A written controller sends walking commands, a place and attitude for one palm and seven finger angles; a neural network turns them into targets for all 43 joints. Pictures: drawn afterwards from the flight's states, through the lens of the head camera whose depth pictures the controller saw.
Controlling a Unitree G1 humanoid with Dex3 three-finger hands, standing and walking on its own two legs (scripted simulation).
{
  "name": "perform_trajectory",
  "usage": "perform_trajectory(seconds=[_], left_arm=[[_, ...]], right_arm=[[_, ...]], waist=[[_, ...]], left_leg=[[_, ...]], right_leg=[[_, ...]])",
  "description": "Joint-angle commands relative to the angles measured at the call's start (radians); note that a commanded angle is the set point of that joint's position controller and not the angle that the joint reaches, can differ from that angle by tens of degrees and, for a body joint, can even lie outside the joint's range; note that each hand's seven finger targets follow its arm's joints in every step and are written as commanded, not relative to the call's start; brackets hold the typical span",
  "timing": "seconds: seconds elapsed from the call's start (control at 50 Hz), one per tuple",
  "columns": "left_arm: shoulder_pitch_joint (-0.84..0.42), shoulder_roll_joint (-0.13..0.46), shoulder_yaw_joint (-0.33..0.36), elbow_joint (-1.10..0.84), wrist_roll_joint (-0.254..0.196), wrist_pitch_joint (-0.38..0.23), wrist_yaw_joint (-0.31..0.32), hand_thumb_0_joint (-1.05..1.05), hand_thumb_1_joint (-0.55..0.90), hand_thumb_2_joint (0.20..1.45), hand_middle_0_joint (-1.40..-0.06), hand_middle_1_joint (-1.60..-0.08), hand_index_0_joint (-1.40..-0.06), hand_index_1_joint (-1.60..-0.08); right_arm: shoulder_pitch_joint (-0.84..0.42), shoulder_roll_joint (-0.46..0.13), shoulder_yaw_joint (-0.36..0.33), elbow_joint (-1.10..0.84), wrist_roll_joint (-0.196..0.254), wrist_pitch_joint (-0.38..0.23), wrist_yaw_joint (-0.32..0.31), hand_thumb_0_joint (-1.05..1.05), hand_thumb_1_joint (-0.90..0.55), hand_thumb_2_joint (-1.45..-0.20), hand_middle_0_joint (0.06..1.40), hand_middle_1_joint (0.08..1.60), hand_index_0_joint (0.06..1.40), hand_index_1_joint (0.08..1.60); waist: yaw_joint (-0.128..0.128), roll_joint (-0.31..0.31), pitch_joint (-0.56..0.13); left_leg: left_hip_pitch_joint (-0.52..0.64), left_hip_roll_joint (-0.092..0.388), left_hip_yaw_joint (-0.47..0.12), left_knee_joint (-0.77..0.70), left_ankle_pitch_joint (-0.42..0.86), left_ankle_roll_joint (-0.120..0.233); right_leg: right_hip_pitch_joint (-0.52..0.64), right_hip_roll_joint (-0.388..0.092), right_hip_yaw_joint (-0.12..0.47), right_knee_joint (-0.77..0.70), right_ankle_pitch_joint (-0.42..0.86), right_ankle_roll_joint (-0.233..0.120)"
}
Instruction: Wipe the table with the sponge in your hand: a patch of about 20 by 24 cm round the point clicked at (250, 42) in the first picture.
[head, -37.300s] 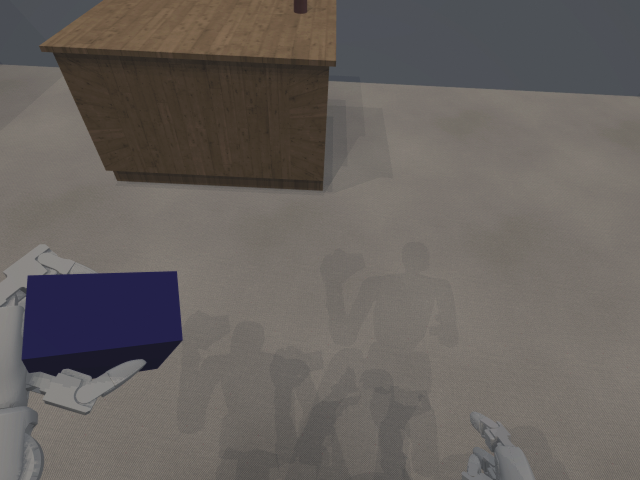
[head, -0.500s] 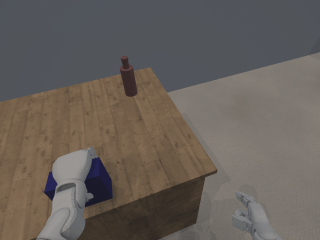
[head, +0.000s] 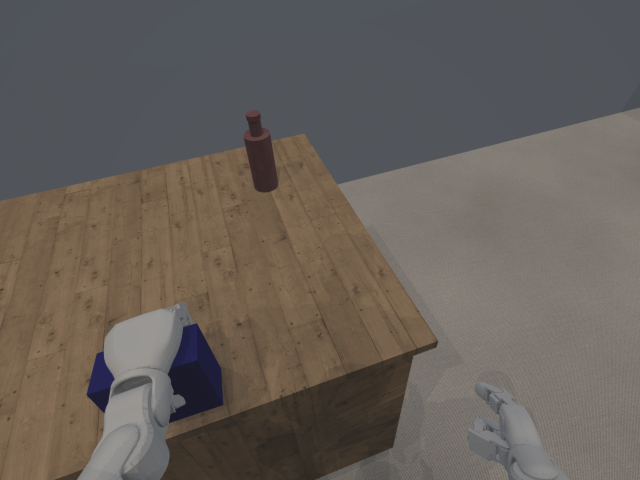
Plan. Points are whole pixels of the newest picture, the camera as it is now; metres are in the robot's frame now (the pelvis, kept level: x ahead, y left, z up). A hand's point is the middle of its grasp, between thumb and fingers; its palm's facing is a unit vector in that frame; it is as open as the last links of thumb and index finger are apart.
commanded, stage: lower the sponge onto the table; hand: left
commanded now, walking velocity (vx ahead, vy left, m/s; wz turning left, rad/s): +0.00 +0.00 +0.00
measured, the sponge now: (166, 386) +0.23 +0.26 -0.03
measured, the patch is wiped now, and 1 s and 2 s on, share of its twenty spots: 0.00 0.20 0.40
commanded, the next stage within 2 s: wipe forward along the first lane in 0.76 s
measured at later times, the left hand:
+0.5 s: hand (172, 371) +0.24 +0.26 -0.01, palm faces -0.10 -0.13 -0.99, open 10.1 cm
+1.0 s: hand (180, 367) +0.25 +0.25 -0.02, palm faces -0.08 -0.10 -0.99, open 10.1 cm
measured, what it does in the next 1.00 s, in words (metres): stands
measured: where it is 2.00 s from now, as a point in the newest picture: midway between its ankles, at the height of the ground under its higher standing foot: outside the picture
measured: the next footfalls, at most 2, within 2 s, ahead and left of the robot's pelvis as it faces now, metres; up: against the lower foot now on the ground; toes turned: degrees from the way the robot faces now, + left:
none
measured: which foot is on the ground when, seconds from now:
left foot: down 0.00-1.00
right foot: down 0.00-1.00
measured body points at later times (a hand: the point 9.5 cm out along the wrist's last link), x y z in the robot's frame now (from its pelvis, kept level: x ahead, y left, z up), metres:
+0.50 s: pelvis +0.00 +0.00 +0.00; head -0.01 -0.03 +0.45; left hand +0.24 +0.26 +0.04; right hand +0.22 -0.22 -0.10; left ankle -0.02 +0.10 -0.74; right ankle +0.00 -0.08 -0.74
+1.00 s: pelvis +0.00 -0.01 -0.01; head -0.01 -0.03 +0.44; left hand +0.25 +0.25 +0.04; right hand +0.22 -0.23 -0.10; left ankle -0.02 +0.10 -0.74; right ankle +0.00 -0.08 -0.74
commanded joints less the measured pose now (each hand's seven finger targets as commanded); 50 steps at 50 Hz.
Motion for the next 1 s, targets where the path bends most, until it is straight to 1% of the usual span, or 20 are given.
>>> perform_trajectory(seconds=[0.0, 0.08, 0.14, 0.18, 0.2, 0.24, 0.28, 0.3, 0.38, 0.44, 0.48, 0.54, 0.66, 0.68, 0.72, 0.78, 0.84, 0.88, 0.94, 0.98], left_arm=[[-0.232, 0.139, 0.086, -0.162, 0.024, 0.014, 0.040, 0.000, 0.100, 1.300, -1.200, -1.600, -1.200, -1.600], [-0.262, 0.172, 0.110, -0.176, 0.041, -0.012, 0.045, 0.000, 0.100, 1.300, -1.200, -1.600, -1.200, -1.600], [-0.253, 0.132, 0.075, -0.176, 0.050, -0.040, 0.060, 0.000, 0.100, 1.300, -1.200, -1.600, -1.200, -1.600], [-0.245, 0.200, 0.147, -0.156, 0.056, -0.044, 0.077, 0.000, 0.100, 1.300, -1.200, -1.600, -1.200, -1.600], [-0.239, 0.142, 0.099, -0.152, 0.055, -0.041, 0.080, 0.000, 0.100, 1.300, -1.200, -1.600, -1.200, -1.600], [-0.256, 0.130, 0.085, -0.129, 0.057, -0.031, 0.091, 0.000, 0.100, 1.300, -1.200, -1.600, -1.200, -1.600], [-0.267, 0.167, 0.123, -0.097, 0.054, -0.015, 0.099, 0.000, 0.100, 1.300, -1.200, -1.600, -1.200, -1.600], [-0.255, 0.122, 0.086, -0.091, 0.044, -0.008, 0.097, 0.000, 0.100, 1.300, -1.200, -1.600, -1.200, -1.600], [-0.291, 0.147, 0.101, -0.068, 0.040, -0.002, 0.092, 0.000, 0.100, 1.300, -1.200, -1.600, -1.200, -1.600], [-0.324, 0.108, 0.056, -0.061, 0.047, -0.018, 0.086, 0.000, 0.100, 1.300, -1.200, -1.600, -1.200, -1.600], [-0.309, 0.152, 0.101, -0.062, 0.051, -0.035, 0.090, 0.000, 0.100, 1.300, -1.200, -1.600, -1.200, -1.600], [-0.297, 0.095, 0.053, -0.061, 0.061, -0.056, 0.098, 0.000, 0.100, 1.300, -1.200, -1.600, -1.200, -1.600], [-0.282, 0.123, 0.098, 0.003, 0.057, -0.045, 0.131, 0.000, 0.100, 1.300, -1.200, -1.600, -1.200, -1.600], [-0.267, 0.148, 0.128, 0.003, 0.053, -0.039, 0.136, 0.000, 0.100, 1.300, -1.200, -1.600, -1.200, -1.600], [-0.251, 0.096, 0.083, -0.004, 0.048, -0.033, 0.140, 0.000, 0.100, 1.300, -1.200, -1.600, -1.200, -1.600], [-0.237, 0.125, 0.109, 0.021, 0.049, -0.020, 0.137, 0.000, 0.100, 1.300, -1.200, -1.600, -1.200, -1.600], [-0.244, 0.086, 0.066, 0.035, 0.050, -0.013, 0.130, 0.000, 0.100, 1.300, -1.200, -1.600, -1.200, -1.600], [-0.288, 0.167, 0.133, 0.081, 0.051, -0.006, 0.130, 0.000, 0.100, 1.300, -1.200, -1.600, -1.200, -1.600], [-0.363, 0.141, 0.095, 0.109, 0.055, -0.015, 0.122, 0.000, 0.100, 1.300, -1.200, -1.600, -1.200, -1.600], [-0.365, 0.206, 0.159, 0.153, 0.059, -0.023, 0.122, 0.000, 0.100, 1.300, -1.200, -1.600, -1.200, -1.600]], right_arm=[[-0.212, -0.108, -0.034, -0.173, 0.002, -0.045, -0.012, 0.000, -0.900, -0.900, 0.200, 0.300, 0.200, 0.300], [-0.202, -0.112, -0.040, -0.172, -0.005, -0.049, -0.014, 0.000, -0.900, -0.900, 0.200, 0.300, 0.200, 0.300], [-0.186, -0.102, -0.044, -0.173, -0.007, -0.057, -0.012, 0.000, -0.900, -0.900, 0.200, 0.300, 0.200, 0.300], [-0.181, -0.111, -0.046, -0.160, -0.009, -0.054, -0.012, 0.000, -0.900, -0.900, 0.200, 0.300, 0.200, 0.300], [-0.180, -0.101, -0.044, -0.168, -0.007, -0.054, -0.012, 0.000, -0.900, -0.900, 0.200, 0.300, 0.200, 0.300], [-0.188, -0.102, -0.045, -0.166, -0.001, -0.056, -0.010, 0.000, -0.900, -0.900, 0.200, 0.300, 0.200, 0.300], [-0.195, -0.110, -0.044, -0.156, 0.001, -0.052, -0.012, 0.000, -0.900, -0.900, 0.200, 0.300, 0.200, 0.300], [-0.189, -0.103, -0.044, -0.164, 0.003, -0.052, -0.014, 0.000, -0.900, -0.900, 0.200, 0.300, 0.200, 0.300], [-0.197, -0.112, -0.044, -0.159, 0.004, -0.048, -0.019, 0.000, -0.900, -0.900, 0.200, 0.300, 0.200, 0.300], [-0.178, -0.107, -0.046, -0.161, 0.003, -0.051, -0.019, 0.000, -0.900, -0.900, 0.200, 0.300, 0.200, 0.300], [-0.170, -0.111, -0.051, -0.158, -0.002, -0.052, -0.019, 0.000, -0.900, -0.900, 0.200, 0.300, 0.200, 0.300], [-0.157, -0.104, -0.056, -0.164, -0.003, -0.056, -0.014, 0.000, -0.900, -0.900, 0.200, 0.300, 0.200, 0.300], [-0.155, -0.110, -0.056, -0.152, 0.001, -0.049, -0.014, 0.000, -0.900, -0.900, 0.200, 0.300, 0.200, 0.300], [-0.165, -0.114, -0.056, -0.153, 0.000, -0.048, -0.015, 0.000, -0.900, -0.900, 0.200, 0.300, 0.200, 0.300], [-0.161, -0.106, -0.058, -0.160, 0.004, -0.050, -0.012, 0.000, -0.900, -0.900, 0.200, 0.300, 0.200, 0.300], [-0.166, -0.114, -0.056, -0.153, 0.003, -0.044, -0.013, 0.000, -0.900, -0.900, 0.200, 0.300, 0.200, 0.300], [-0.161, -0.108, -0.055, -0.161, 0.006, -0.043, -0.015, 0.000, -0.900, -0.900, 0.200, 0.300, 0.200, 0.300], [-0.158, -0.118, -0.050, -0.141, 0.008, -0.035, -0.022, 0.000, -0.900, -0.900, 0.200, 0.300, 0.200, 0.300], [-0.144, -0.113, -0.047, -0.141, 0.008, -0.035, -0.032, 0.000, -0.900, -0.900, 0.200, 0.300, 0.200, 0.300], [-0.138, -0.121, -0.048, -0.130, 0.008, -0.033, -0.038, 0.000, -0.900, -0.900, 0.200, 0.300, 0.200, 0.300]], waist=[[-0.009, -0.068, -0.173], [-0.003, -0.076, -0.198], [-0.009, -0.046, -0.206], [0.004, -0.054, -0.213], [-0.004, -0.051, -0.211], [-0.008, -0.057, -0.185], [-0.002, -0.047, -0.162], [-0.009, -0.057, -0.172], [-0.010, -0.068, -0.173], [-0.024, -0.062, -0.193], [-0.014, -0.053, -0.207], [-0.020, -0.054, -0.221], [-0.020, -0.113, -0.195], [-0.005, -0.100, -0.194], [-0.012, -0.108, -0.216], [-0.009, -0.102, -0.199], [-0.020, -0.103, -0.195], [-0.020, -0.100, -0.164], [-0.041, -0.100, -0.164], [-0.027, -0.094, -0.166]], left_leg=[[-0.010, -0.006, -0.076, -0.039, 0.229, 0.013], [-0.001, -0.007, -0.088, -0.028, 0.238, 0.013], [0.002, -0.006, -0.081, -0.012, 0.262, 0.013], [-0.008, -0.005, -0.087, -0.015, 0.256, 0.008], [-0.016, -0.005, -0.079, -0.015, 0.252, 0.009], [-0.025, -0.004, -0.078, -0.016, 0.231, 0.006], [-0.030, -0.003, -0.087, -0.026, 0.200, 0.005], [-0.032, -0.003, -0.074, -0.021, 0.195, 0.011], [-0.037, -0.007, -0.081, -0.020, 0.188, 0.011], [-0.035, -0.009, -0.075, -0.006, 0.194, 0.015], [-0.032, -0.008, -0.083, -0.002, 0.204, 0.014], [-0.034, -0.004, -0.080, 0.010, 0.222, 0.010], [-0.077, -0.006, -0.071, 0.017, 0.197, 0.008], [-0.079, -0.007, -0.076, 0.010, 0.192, 0.008], [-0.067, -0.005, -0.066, 0.020, 0.213, 0.010], [-0.079, -0.009, -0.068, 0.019, 0.207, 0.009], [-0.089, -0.011, -0.057, 0.024, 0.184, 0.014], [-0.106, -0.015, -0.067, 0.018, 0.152, 0.011], [-0.113, -0.017, -0.052, 0.026, 0.130, 0.017], [-0.130, -0.021, -0.061, 0.024, 0.117, 0.014]], right_leg=[[0.103, -0.034, 0.109, -0.049, 0.237, -0.025], [0.092, -0.028, 0.126, -0.039, 0.244, -0.030], [0.088, -0.031, 0.110, -0.024, 0.283, -0.030], [0.094, -0.025, 0.132, -0.022, 0.279, -0.036], [0.096, -0.030, 0.109, -0.016, 0.280, -0.030], [0.070, -0.031, 0.111, -0.024, 0.251, -0.030], [0.050, -0.026, 0.120, -0.036, 0.192, -0.035], [0.061, -0.031, 0.101, -0.032, 0.194, -0.028], [0.054, -0.030, 0.121, -0.037, 0.192, -0.030], [0.049, -0.034, 0.102, -0.024, 0.207, -0.026], [0.051, -0.027, 0.115, -0.019, 0.217, -0.032], [0.041, -0.031, 0.100, -0.001, 0.243, -0.030], [0.038, -0.034, 0.109, -0.001, 0.258, -0.026], [0.041, -0.032, 0.121, -0.003, 0.244, -0.031], [0.052, -0.036, 0.104, 0.007, 0.284, -0.026], [0.047, -0.036, 0.124, 0.001, 0.291, -0.028], [0.040, -0.040, 0.110, 0.000, 0.264, -0.021], [0.021, -0.035, 0.128, -0.012, 0.216, -0.027], [0.008, -0.041, 0.111, -0.011, 0.199, -0.018], [0.007, -0.036, 0.129, -0.012, 0.178, -0.024]])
